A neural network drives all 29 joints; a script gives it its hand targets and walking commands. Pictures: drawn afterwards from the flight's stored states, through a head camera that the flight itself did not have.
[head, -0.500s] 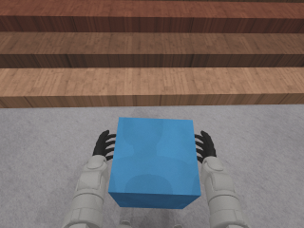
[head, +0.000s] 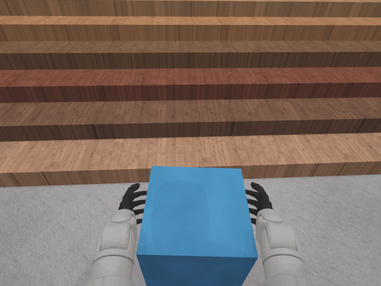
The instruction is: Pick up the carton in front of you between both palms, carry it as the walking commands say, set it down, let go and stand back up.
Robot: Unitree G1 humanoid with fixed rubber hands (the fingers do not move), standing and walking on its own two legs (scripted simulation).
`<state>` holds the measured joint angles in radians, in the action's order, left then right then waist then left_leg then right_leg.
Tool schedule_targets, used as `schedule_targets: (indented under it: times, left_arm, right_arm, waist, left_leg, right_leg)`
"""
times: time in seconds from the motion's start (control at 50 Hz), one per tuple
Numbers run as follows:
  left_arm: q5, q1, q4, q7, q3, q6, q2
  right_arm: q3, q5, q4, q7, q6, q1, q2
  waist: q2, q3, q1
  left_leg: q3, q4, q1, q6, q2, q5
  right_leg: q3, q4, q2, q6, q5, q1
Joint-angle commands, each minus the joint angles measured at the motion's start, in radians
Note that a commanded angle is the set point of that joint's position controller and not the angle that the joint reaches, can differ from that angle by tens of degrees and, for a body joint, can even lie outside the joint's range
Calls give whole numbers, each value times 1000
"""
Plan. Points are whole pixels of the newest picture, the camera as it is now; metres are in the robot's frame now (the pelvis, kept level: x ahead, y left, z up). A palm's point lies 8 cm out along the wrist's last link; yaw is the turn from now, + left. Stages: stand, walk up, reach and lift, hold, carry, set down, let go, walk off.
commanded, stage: reach and lift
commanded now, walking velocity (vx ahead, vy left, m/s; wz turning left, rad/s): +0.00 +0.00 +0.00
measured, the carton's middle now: (194, 233) +0.29 +0.00 -0.05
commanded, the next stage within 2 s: hold in 0.88 s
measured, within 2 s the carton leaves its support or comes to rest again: neither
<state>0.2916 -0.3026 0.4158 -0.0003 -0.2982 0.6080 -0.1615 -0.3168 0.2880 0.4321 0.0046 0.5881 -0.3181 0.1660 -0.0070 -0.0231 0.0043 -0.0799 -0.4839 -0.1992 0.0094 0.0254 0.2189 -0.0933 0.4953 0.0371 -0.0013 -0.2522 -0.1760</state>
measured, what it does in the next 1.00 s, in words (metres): stands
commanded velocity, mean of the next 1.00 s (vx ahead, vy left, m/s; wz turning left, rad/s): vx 0.00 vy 0.00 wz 0.00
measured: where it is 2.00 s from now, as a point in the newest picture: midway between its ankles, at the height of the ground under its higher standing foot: outside the picture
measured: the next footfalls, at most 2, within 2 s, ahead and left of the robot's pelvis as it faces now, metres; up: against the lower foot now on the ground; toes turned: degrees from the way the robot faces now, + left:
none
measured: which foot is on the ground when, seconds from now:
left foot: down 0.00-1.00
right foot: down 0.00-1.00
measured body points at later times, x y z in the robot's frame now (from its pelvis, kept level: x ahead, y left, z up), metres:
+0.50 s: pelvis +0.00 +0.00 +0.00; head -0.02 +0.01 +0.45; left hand +0.31 +0.16 +0.02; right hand +0.31 -0.15 +0.03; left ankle +0.03 +0.13 -0.74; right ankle +0.01 -0.12 -0.74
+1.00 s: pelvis +0.01 +0.00 +0.01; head -0.03 +0.00 +0.46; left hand +0.30 +0.15 +0.04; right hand +0.31 -0.15 +0.05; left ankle +0.03 +0.13 -0.74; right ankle +0.01 -0.12 -0.74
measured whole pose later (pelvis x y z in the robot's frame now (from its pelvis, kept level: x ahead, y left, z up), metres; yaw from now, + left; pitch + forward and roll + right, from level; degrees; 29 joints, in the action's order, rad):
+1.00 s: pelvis +0.01 +0.00 +0.01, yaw +0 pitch -7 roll +0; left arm 0.25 -0.22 0.21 0.01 -0.19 0.73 -0.14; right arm -0.21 0.25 0.22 0.01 0.71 -0.24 0.15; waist -0.01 0.02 0.00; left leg -0.09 -0.37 -0.07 0.01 0.02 0.18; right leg -0.09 0.37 0.03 0.00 -0.21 -0.04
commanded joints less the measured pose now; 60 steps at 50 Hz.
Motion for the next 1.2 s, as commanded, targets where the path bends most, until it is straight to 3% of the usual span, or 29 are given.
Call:
schedule_targets:
  times: [0.0, 0.16, 0.6, 0.84, 0.96, 1.08, 1.18]
  left_arm:
    - [-210, -586, -9, -251, 522, -32, -942]
    - [-222, -639, -34, -255, 553, -33, -963]
    - [-257, -460, -167, -230, 605, 20, -936]
    - [-266, -454, -210, -228, 614, 48, -915]
    - [-313, -428, -317, -225, 694, 86, -910]
    - [-270, -416, -269, -221, 620, 127, -855]
    - [-282, -501, -264, -233, 633, 118, -889]
  right_arm:
    - [534, -208, 32, -259, -11, -543, 979]
    - [552, -214, 7, -257, -14, -585, 986]
    - [598, -241, -124, -248, 35, -418, 931]
    - [616, -255, -170, -241, 65, -411, 926]
    - [686, -297, -276, -226, 107, -370, 928]
    - [625, -264, -233, -224, 148, -370, 879]
    - [635, -275, -230, -238, 139, -457, 909]
  waist:
    - [2, -167, 7]
    - [2, -240, -5]
    - [12, -244, -2]
    - [4, -216, 2]
    - [2, -263, -10]
    - [0, -113, -3]
    - [1, -147, -3]
  left_leg:
    - [11, 71, 98, -23, 50, -8]
    - [14, 72, 130, -17, 55, -30]
    - [3, 119, 232, 6, 61, -267]
    - [4, 129, 231, 1, 65, -242]
    - [-2, 139, 271, 3, 69, -307]
    - [9, 171, 211, -6, 62, -126]
    - [10, 154, 214, -11, 57, -89]
  right_leg:
    - [9, -110, 34, 7, 19, -33]
    - [13, -107, 42, 5, 43, 6]
    - [12, -145, 57, -5, 258, 96]
    - [9, -157, 55, -10, 251, 108]
    - [2, -171, 52, -16, 341, 160]
    - [10, -200, 45, -8, 149, 107]
    - [15, -186, 42, -4, 106, 91]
